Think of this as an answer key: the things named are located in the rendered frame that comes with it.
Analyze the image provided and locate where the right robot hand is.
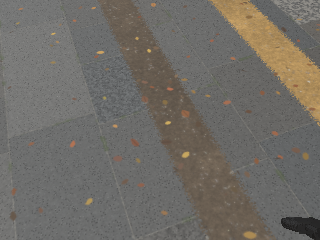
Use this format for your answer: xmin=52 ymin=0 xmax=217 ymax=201
xmin=281 ymin=217 xmax=320 ymax=240

